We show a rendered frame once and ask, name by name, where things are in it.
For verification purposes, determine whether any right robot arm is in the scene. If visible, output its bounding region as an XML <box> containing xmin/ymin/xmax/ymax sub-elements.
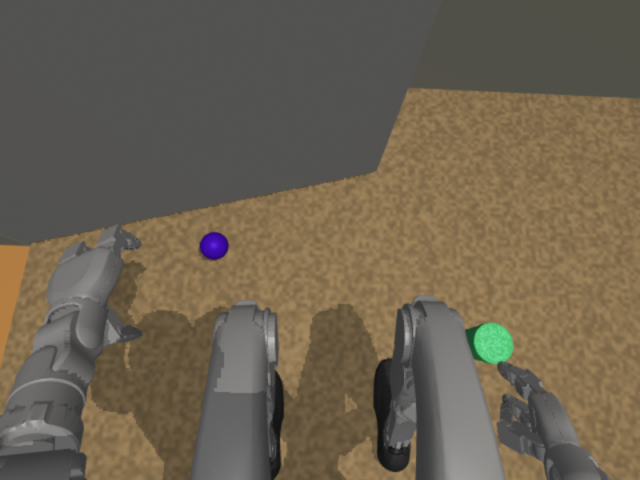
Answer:
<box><xmin>544</xmin><ymin>444</ymin><xmax>611</xmax><ymax>480</ymax></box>

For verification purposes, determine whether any right robot foot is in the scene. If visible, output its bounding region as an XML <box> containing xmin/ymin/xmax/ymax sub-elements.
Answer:
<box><xmin>374</xmin><ymin>358</ymin><xmax>410</xmax><ymax>472</ymax></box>

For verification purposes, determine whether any right robot hand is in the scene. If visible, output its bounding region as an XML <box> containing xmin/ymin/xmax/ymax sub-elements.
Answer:
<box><xmin>496</xmin><ymin>361</ymin><xmax>581</xmax><ymax>464</ymax></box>

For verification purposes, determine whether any left robot hand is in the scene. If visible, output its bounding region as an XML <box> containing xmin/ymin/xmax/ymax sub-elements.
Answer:
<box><xmin>47</xmin><ymin>224</ymin><xmax>143</xmax><ymax>347</ymax></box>

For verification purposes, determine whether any left robot arm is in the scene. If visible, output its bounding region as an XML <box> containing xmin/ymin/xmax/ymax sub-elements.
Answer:
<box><xmin>0</xmin><ymin>298</ymin><xmax>107</xmax><ymax>480</ymax></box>

